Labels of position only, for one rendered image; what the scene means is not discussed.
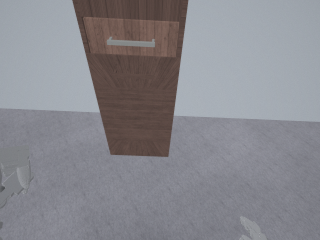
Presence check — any robot left hand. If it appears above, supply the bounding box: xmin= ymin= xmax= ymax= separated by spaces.
xmin=0 ymin=145 xmax=35 ymax=209

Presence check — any handle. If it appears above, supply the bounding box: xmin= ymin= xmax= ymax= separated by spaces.
xmin=106 ymin=36 xmax=155 ymax=48
xmin=112 ymin=73 xmax=155 ymax=80

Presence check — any robot right hand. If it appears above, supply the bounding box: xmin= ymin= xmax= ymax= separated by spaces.
xmin=239 ymin=216 xmax=268 ymax=240

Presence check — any cabinet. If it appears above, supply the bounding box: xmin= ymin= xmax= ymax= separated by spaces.
xmin=72 ymin=0 xmax=189 ymax=157

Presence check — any drawer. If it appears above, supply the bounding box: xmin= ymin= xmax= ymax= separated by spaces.
xmin=83 ymin=17 xmax=180 ymax=57

